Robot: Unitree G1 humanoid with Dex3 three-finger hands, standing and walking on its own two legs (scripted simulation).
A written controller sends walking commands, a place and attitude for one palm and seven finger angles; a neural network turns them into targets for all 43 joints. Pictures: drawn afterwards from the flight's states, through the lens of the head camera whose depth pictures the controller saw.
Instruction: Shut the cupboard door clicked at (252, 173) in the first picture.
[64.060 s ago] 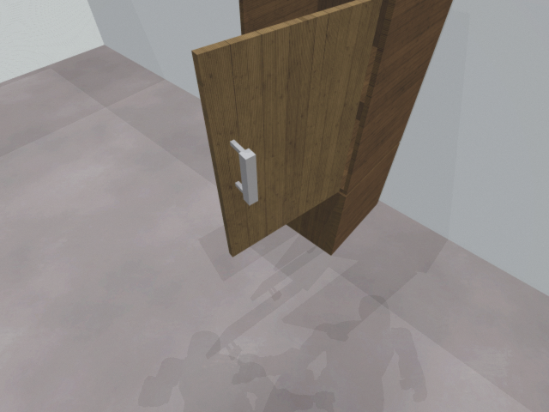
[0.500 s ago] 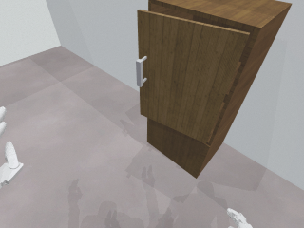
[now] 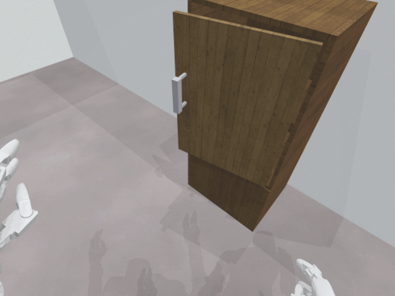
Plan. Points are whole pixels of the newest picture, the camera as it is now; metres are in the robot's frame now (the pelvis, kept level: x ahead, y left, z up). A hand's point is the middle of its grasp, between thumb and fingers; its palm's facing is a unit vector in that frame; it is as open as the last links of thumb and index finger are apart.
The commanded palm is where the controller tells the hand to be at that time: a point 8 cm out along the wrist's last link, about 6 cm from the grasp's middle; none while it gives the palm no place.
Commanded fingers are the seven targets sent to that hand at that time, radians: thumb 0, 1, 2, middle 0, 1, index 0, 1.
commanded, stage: let the arm hang, fingers relaxed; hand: left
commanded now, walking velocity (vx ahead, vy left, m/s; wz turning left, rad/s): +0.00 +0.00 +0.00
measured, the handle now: (180, 93) +0.77 +0.11 +0.00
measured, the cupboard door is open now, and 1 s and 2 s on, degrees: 11 11 11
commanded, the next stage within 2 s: look to check the result in 1.08 s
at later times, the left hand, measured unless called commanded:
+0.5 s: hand out of the picture -0.13 +0.19 -0.17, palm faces +0.04 -0.98 -0.18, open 7.2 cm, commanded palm none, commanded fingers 0.00 0.90 0.90 -0.20 -0.30 -0.20 -0.30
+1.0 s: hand out of the picture -0.07 +0.17 -0.17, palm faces +0.04 -0.99 -0.16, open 7.4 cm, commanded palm none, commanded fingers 0.00 0.90 0.90 -0.20 -0.30 -0.20 -0.30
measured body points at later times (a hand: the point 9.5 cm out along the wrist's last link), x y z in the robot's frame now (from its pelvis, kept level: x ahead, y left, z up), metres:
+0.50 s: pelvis -0.03 +0.02 +0.01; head -0.01 +0.03 +0.45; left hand -0.12 +0.24 -0.15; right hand -0.06 -0.21 -0.14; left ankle +0.05 +0.09 -0.73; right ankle -0.08 -0.09 -0.73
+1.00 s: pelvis -0.04 +0.02 +0.01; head -0.05 +0.02 +0.46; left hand -0.07 +0.22 -0.16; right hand -0.04 -0.21 -0.15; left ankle +0.05 +0.09 -0.73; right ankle -0.08 -0.09 -0.73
